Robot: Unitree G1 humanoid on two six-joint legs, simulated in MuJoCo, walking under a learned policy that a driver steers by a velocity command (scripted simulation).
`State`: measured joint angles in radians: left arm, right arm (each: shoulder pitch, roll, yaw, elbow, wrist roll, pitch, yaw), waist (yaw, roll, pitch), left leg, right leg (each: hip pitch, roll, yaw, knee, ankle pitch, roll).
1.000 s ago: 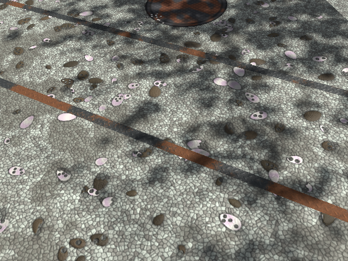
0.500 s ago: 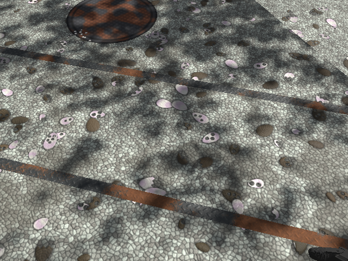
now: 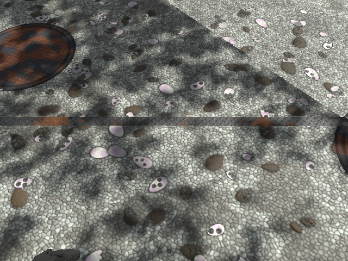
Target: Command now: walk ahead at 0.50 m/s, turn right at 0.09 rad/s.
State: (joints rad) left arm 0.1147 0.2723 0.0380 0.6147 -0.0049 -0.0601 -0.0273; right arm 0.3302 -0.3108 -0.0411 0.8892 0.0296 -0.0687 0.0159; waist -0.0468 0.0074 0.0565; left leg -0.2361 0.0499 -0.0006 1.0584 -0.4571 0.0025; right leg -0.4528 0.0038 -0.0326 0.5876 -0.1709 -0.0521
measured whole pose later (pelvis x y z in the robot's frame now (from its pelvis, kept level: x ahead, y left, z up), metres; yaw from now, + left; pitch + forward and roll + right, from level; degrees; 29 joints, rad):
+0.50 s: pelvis +0.28 +0.05 +0.00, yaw +0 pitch +2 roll -1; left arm 0.36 0.30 0.06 0.85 -0.02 -0.06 0.01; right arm 0.06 -0.28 -0.03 0.78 0.01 -0.08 0.05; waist 0.04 -0.01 0.04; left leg -0.47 0.00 0.04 0.59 -0.15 0.06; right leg -0.16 0.00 0.04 0.90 -0.49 -0.01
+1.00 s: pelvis +0.58 +0.02 +0.00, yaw +0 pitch +2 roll +1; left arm 0.04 0.26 0.04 0.72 -0.01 -0.09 -0.04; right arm 0.37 -0.30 -0.05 0.94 0.01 -0.03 -0.01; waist -0.07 0.01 0.03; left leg -0.02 0.01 0.02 0.59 -0.48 0.02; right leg -0.49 0.00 -0.04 0.54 -0.08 -0.04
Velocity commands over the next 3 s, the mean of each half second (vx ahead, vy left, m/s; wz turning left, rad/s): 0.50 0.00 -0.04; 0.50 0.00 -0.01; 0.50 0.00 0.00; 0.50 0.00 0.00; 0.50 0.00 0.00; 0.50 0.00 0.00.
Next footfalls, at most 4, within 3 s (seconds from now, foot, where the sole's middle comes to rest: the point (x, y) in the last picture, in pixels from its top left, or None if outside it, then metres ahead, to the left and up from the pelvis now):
0.44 left None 0.42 0.15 -0.76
0.96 right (198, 186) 0.73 -0.08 -0.76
1.50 left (140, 133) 1.02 0.16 -0.76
2.04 right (184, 83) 1.34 -0.07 -0.76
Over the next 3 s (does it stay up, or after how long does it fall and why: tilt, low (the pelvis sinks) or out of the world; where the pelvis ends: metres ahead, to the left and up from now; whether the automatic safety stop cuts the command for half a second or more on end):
stays up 1.70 0.08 0.02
